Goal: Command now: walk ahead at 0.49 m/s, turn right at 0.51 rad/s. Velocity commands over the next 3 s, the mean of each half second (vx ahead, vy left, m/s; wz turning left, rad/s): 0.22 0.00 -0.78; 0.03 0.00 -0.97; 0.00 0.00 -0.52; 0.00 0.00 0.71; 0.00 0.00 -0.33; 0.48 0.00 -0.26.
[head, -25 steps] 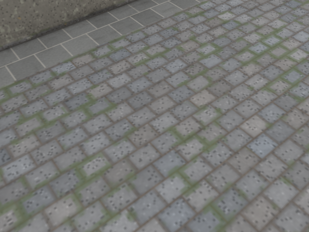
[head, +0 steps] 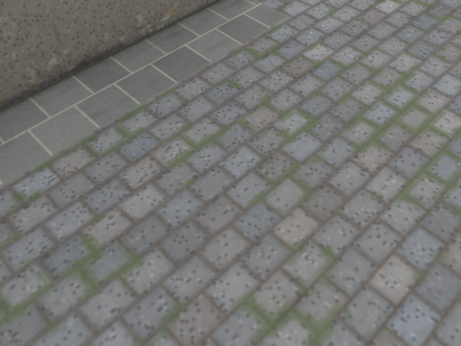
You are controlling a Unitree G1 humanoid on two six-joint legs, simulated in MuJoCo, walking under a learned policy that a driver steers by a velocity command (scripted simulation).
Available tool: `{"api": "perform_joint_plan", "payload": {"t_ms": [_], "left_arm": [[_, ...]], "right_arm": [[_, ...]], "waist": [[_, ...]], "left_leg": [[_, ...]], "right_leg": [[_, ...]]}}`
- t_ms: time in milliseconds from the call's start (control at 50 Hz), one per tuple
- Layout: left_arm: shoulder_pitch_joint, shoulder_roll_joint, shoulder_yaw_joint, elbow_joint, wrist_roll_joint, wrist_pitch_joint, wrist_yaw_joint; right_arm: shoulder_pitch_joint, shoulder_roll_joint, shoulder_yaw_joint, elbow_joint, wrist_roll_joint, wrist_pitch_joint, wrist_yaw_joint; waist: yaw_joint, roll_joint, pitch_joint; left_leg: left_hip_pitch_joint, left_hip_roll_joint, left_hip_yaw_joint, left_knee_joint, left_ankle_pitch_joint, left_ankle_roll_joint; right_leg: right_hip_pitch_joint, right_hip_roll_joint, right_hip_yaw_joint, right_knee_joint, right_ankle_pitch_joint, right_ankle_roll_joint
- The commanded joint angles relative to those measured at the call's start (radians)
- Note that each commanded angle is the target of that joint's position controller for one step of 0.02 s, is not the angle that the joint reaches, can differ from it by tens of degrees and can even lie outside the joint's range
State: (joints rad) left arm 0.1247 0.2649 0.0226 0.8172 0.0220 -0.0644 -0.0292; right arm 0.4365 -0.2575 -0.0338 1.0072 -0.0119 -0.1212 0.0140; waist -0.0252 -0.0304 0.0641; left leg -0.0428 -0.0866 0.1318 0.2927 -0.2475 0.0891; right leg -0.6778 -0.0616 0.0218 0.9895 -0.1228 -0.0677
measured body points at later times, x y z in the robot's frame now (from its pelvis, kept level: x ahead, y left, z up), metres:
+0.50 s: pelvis +0.22 -0.01 -0.01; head +0.26 -0.04 +0.44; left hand +0.39 +0.25 -0.11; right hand +0.31 -0.31 -0.12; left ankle +0.38 +0.16 -0.67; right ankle +0.29 -0.05 -0.74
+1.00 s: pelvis +0.31 +0.06 +0.00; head +0.35 +0.05 +0.45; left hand +0.62 +0.16 -0.12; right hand +0.19 -0.25 -0.07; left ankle +0.40 +0.10 -0.74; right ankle +0.19 -0.02 -0.65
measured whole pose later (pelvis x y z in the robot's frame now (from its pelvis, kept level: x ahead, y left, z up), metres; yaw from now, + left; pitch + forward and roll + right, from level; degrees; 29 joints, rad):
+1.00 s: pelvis +0.31 +0.06 +0.00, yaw -54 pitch +0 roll +0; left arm 0.24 0.39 0.10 0.74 0.01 0.08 -0.05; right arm 0.13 -0.30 -0.01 0.66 -0.02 0.03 -0.05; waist 0.02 -0.07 0.07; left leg -0.20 -0.01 0.05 0.39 -0.19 0.04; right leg -0.52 0.07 0.12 1.18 -0.36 0.06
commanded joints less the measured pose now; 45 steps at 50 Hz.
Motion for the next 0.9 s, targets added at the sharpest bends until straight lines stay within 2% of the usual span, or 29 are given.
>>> {"api": "perform_joint_plan", "payload": {"t_ms": [20,40,80,100,120,140,160,180,200,220,240,260,300,360,400,440,500,600,680,720,740,760,780,800,820,840,860,880,900], "left_arm": [[0.04,-0.015,-0.017,-0.028,-0.014,-0.003,-0.023],[0.032,-0.014,-0.017,-0.028,-0.013,-0.004,-0.027],[0.09,0.027,-0.003,-0.014,0.012,0.0,-0.028],[0.157,0.056,0.009,0.0,0.025,0.003,-0.026],[0.267,0.091,0.026,0.025,0.034,0.003,-0.023],[0.394,0.124,0.047,0.06,0.036,-0.002,-0.013],[0.389,0.173,0.067,0.067,0.014,-0.008,0.007],[0.323,0.252,0.082,0.035,0.008,0.002,0.013],[0.289,0.286,0.102,-0.014,-0.012,0.014,0.015],[0.173,0.229,0.098,-0.073,-0.024,0.036,0.027],[0.136,0.161,0.08,-0.078,-0.029,0.053,0.035],[0.14,0.134,0.072,-0.067,-0.027,0.06,0.037],[0.162,0.129,0.072,-0.057,-0.022,0.06,0.037],[0.165,0.18,0.093,-0.074,-0.014,0.061,0.035],[0.164,0.197,0.103,-0.088,-0.02,0.073,0.04],[0.168,0.205,0.109,-0.099,-0.025,0.089,0.044],[0.19,0.21,0.117,-0.105,-0.022,0.104,0.043],[0.211,0.224,0.125,-0.11,-0.011,0.107,0.037],[0.178,0.243,0.127,-0.124,-0.002,0.11,0.025],[0.135,0.244,0.125,-0.136,-0.001,0.111,0.019],[0.113,0.24,0.122,-0.141,-0.003,0.109,0.016],[0.11,0.225,0.116,-0.139,-0.011,0.105,0.016],[0.182,0.18,0.104,-0.13,-0.02,0.097,0.021],[0.218,0.143,0.098,-0.142,-0.034,0.094,0.029],[0.16,0.257,0.119,-0.143,0.008,0.09,0.029],[0.139,0.271,0.123,-0.148,0.021,0.095,0.02],[0.165,0.251,0.118,-0.134,0.023,0.105,0.009],[0.195,0.233,0.112,-0.121,0.016,0.118,-0.002],[0.209,0.228,0.109,-0.113,0.006,0.127,-0.012]], "right_arm": [[-0.133,-0.074,-0.001,-0.098,0.019,-0.034,-0.012],[-0.112,-0.092,-0.004,-0.097,0.023,-0.035,-0.019],[-0.109,-0.126,-0.015,-0.108,0.031,-0.029,-0.04],[-0.122,-0.144,-0.022,-0.118,0.032,-0.019,-0.053],[-0.147,-0.162,-0.03,-0.131,0.027,-0.004,-0.062],[-0.188,-0.177,-0.039,-0.149,0.024,0.012,-0.065],[-0.163,-0.145,-0.04,-0.149,0.013,0.029,-0.055],[0.006,-0.052,-0.022,-0.179,-0.003,0.047,-0.057],[0.07,-0.065,-0.009,-0.213,0.004,0.058,-0.057],[0.029,-0.1,-0.008,-0.211,-0.01,0.066,-0.057],[-0.076,-0.127,-0.017,-0.226,-0.026,0.073,-0.053],[-0.145,-0.122,-0.019,-0.252,-0.036,0.085,-0.054],[-0.18,-0.102,-0.014,-0.275,-0.042,0.13,-0.058],[-0.213,-0.078,-0.007,-0.306,-0.033,0.154,-0.059],[-0.258,-0.089,-0.011,-0.331,-0.029,0.164,-0.057],[-0.308,-0.104,-0.016,-0.351,-0.027,0.173,-0.056],[-0.362,-0.122,-0.019,-0.365,-0.022,0.169,-0.057],[-0.398,-0.141,-0.018,-0.373,-0.007,0.142,-0.059],[-0.38,-0.159,-0.017,-0.371,0.007,0.124,-0.059],[-0.336,-0.171,-0.02,-0.361,0.014,0.12,-0.066],[-0.309,-0.181,-0.023,-0.356,0.015,0.117,-0.073],[-0.294,-0.191,-0.026,-0.351,0.014,0.113,-0.084],[-0.311,-0.243,-0.037,-0.367,0.011,0.116,-0.094],[-0.334,-0.321,-0.046,-0.406,0.002,0.124,-0.092],[-0.374,-0.294,-0.041,-0.401,-0.015,0.131,-0.083],[-0.373,-0.234,-0.03,-0.394,-0.011,0.135,-0.077],[-0.393,-0.198,-0.022,-0.396,-0.006,0.136,-0.068],[-0.4,-0.187,-0.016,-0.407,-0.005,0.14,-0.064],[-0.397,-0.179,-0.01,-0.417,-0.009,0.143,-0.066]], "waist": [[0.064,0.092,0.013],[0.056,0.094,-0.011],[0.078,0.112,-0.065],[0.106,0.132,-0.101],[0.155,0.142,-0.151],[0.218,0.118,-0.192],[0.195,-0.038,-0.17],[0.048,-0.187,-0.207],[0.057,-0.156,-0.436],[0.036,0.008,-0.384],[0.029,0.106,-0.248],[0.018,0.129,-0.166],[0.009,0.109,-0.13],[0.016,0.066,-0.181],[0.03,0.021,-0.19],[0.05,-0.023,-0.17],[0.08,-0.06,-0.127],[0.1,-0.092,-0.111],[0.085,-0.107,-0.109],[0.058,-0.115,-0.105],[0.038,-0.117,-0.097],[0.02,-0.07,-0.093],[0.054,0.05,-0.144],[0.058,0.21,-0.188],[0.05,0.143,-0.107],[0.061,0.129,-0.085],[0.073,0.119,-0.068],[0.08,0.136,-0.068],[0.074,0.151,-0.061]], "left_leg": [[-0.238,0.158,0.069,-0.054,0.786,0.007],[-0.201,0.172,0.071,-0.024,0.786,-0.006],[-0.122,0.205,0.081,0.111,0.903,-0.042],[-0.1,0.225,0.082,0.225,0.973,-0.059],[-0.109,0.247,0.073,0.397,0.979,-0.069],[-0.135,0.241,0.06,0.646,0.817,-0.083],[-0.234,0.1,0.094,0.986,0.113,-0.105],[-0.514,-0.003,0.011,1.308,-0.424,-0.143],[-0.62,0.007,-0.172,1.388,-0.356,-0.146],[-0.62,0.064,-0.21,1.329,-0.264,-0.136],[-0.621,0.092,-0.209,1.223,-0.237,-0.138],[-0.611,0.11,-0.213,1.128,-0.227,-0.142],[-0.523,0.128,-0.21,0.979,-0.194,-0.149],[-0.504,0.121,-0.21,0.87,-0.119,-0.154],[-0.533,0.113,-0.228,0.816,-0.074,-0.159],[-0.571,0.103,-0.249,0.765,-0.047,-0.163],[-0.616,0.086,-0.277,0.686,-0.035,-0.159],[-0.584,0.043,-0.301,0.555,-0.071,-0.125],[-0.425,-0.005,-0.299,0.416,-0.105,-0.095],[-0.279,-0.022,-0.293,0.285,-0.094,-0.092],[-0.187,-0.02,-0.293,0.182,-0.061,-0.091],[-0.074,0.016,-0.301,0.035,0.027,-0.087],[0.046,0.17,-0.42,-0.051,-0.064,-0.055],[0.069,0.441,-0.673,-0.111,-0.164,0.041],[-0.072,0.451,-0.681,-0.129,-0.077,0.109],[-0.123,0.415,-0.57,-0.085,0.043,0.118],[-0.15,0.347,-0.445,-0.052,0.133,0.098],[-0.156,0.305,-0.364,-0.037,0.186,0.083],[-0.157,0.289,-0.313,-0.029,0.239,0.086]], "right_leg": [[0.277,0.067,-0.151,-0.291,0.292,0.008],[0.31,0.082,-0.169,-0.339,0.349,0.0],[0.379,0.127,-0.195,-0.37,0.338,-0.029],[0.437,0.154,-0.197,-0.365,0.281,-0.048],[0.533,0.165,-0.165,-0.372,0.227,-0.079],[0.623,0.153,-0.111,-0.452,0.247,-0.114],[0.67,0.062,-0.005,-0.513,0.605,-0.153],[0.846,-0.155,0.328,-0.353,1.425,-0.284],[0.972,-0.283,0.588,-0.497,1.233,-0.426],[0.845,-0.266,0.62,-0.592,0.79,-0.419],[0.678,-0.2,0.566,-0.655,0.504,-0.369],[0.573,-0.148,0.517,-0.682,0.43,-0.322],[0.443,-0.075,0.429,-0.69,0.438,-0.242],[0.436,-0.009,0.403,-0.66,0.448,-0.142],[0.453,0.02,0.434,-0.672,0.282,-0.081],[0.477,0.042,0.487,-0.701,0.056,-0.043],[0.529,0.049,0.565,-0.727,-0.13,-0.037],[0.6,0.045,0.649,-0.695,-0.083,-0.067],[0.541,0.054,0.702,-0.661,0.021,-0.085],[0.464,0.078,0.727,-0.665,-0.004,-0.055],[0.41,0.101,0.737,-0.667,-0.077,-0.026],[0.338,0.154,0.703,-0.631,-0.265,0.021],[0.263,0.229,0.586,-0.506,-0.477,0.076],[0.176,0.345,0.316,-0.193,-0.493,0.114],[0.104,0.284,0.21,-0.034,-0.413,0.124],[0.135,0.218,0.183,0.061,-0.35,0.122],[0.143,0.204,0.159,0.147,-0.296,0.113],[0.139,0.199,0.132,0.227,-0.268,0.112],[0.126,0.186,0.101,0.287,-0.256,0.116]]}}
Next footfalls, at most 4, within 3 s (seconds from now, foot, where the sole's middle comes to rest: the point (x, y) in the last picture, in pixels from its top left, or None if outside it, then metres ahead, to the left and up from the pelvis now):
0.16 right None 0.33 -0.06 -0.78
0.78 left None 0.42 0.07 -0.78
1.28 right None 0.21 -0.02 -0.78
1.82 left None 0.38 0.09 -0.78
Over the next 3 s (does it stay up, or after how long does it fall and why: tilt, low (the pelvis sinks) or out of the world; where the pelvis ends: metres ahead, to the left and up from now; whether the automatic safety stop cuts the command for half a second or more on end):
stays up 0.42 -0.07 0.00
